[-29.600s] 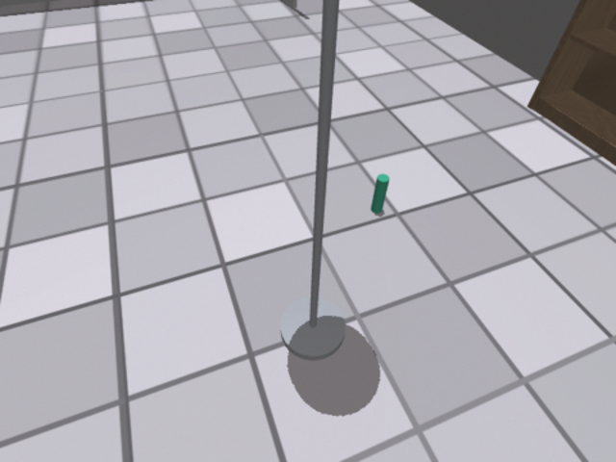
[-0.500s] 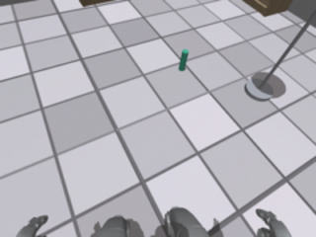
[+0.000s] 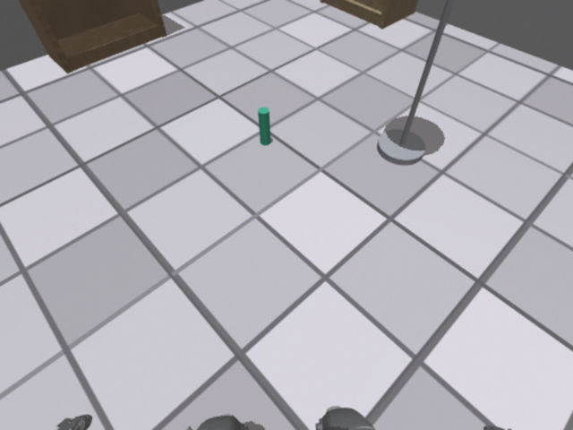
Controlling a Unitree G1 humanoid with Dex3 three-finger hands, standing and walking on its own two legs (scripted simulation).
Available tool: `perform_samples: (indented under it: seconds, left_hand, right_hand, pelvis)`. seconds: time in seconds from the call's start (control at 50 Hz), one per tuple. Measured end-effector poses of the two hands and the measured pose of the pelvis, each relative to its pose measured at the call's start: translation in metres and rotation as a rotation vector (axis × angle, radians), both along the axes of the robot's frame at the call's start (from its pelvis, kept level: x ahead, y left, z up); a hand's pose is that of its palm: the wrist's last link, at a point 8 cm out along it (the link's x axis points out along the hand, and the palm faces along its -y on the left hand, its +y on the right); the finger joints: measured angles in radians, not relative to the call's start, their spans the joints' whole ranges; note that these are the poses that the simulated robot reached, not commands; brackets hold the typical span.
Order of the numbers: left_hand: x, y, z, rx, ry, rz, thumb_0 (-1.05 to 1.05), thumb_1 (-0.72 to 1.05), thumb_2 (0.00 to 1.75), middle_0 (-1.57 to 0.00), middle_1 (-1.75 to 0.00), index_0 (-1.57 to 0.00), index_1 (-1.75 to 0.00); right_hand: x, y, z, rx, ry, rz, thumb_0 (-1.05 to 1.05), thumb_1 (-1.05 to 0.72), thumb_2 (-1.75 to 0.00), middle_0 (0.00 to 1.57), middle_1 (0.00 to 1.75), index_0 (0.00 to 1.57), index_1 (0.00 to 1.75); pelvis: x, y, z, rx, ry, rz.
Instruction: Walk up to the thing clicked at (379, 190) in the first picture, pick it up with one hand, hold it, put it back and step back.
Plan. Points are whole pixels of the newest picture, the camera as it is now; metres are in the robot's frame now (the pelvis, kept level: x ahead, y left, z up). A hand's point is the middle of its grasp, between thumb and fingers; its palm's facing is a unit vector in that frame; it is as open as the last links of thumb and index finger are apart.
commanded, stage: walk up
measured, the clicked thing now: (264, 127) +1.49 +0.10 -0.64
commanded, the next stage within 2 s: stand in 0.72 s
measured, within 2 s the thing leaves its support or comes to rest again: neither
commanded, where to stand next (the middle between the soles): +0.08 -0.01 m, yaw -5 degrees
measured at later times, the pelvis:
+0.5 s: pelvis +0.00 +0.00 +0.03, yaw -6 degrees
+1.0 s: pelvis +0.01 +0.01 +0.05, yaw -6 degrees
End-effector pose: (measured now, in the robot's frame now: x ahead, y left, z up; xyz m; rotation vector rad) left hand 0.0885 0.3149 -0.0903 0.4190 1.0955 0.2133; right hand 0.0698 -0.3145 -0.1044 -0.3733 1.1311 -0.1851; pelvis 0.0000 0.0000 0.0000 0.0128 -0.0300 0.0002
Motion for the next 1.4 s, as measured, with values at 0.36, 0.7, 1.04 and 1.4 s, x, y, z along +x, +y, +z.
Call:
perform_samples:
  seconds: [0.36,0.7,1.04,1.4]
  left_hand:
    - [0.021,-0.024,0.009,-0.044,0.03,-0.072,0.0,0.9,0.89,-0.2,-0.3,-0.2,-0.3]
    - [0.048,-0.021,0.017,-0.065,0.063,-0.093,0.0,0.9,0.9,-0.2,-0.3,-0.2,-0.3]
    - [0.042,-0.019,0.021,-0.089,0.085,-0.059,0.0,0.9,0.9,-0.2,-0.3,-0.2,-0.3]
    - [0.018,-0.012,0.018,-0.089,0.128,-0.03,0.0,0.9,0.9,-0.2,-0.3,-0.2,-0.3]
  right_hand:
    - [-0.035,-0.002,0.005,0.034,0.06,-0.12,0.0,-0.91,-0.9,0.21,0.3,0.2,0.3]
    - [-0.014,0.014,0.022,0.057,0.037,-0.172,0.0,-0.91,-0.9,0.21,0.3,0.2,0.3]
    - [-0.009,0.021,0.032,0.053,0.062,-0.165,0.0,-0.91,-0.9,0.21,0.3,0.2,0.3]
    - [-0.015,0.027,0.03,0.06,0.091,-0.161,0.0,-0.91,-0.9,0.21,0.3,0.2,0.3]
  pelvis:
    - [-0.002,0.0,0.019,-0.01,-0.005,-0.084]
    - [0.007,0.01,0.036,-0.006,-0.007,-0.131]
    - [0.011,0.013,0.047,-0.008,-0.011,-0.095]
    - [0.011,0.016,0.047,-0.012,-0.006,-0.083]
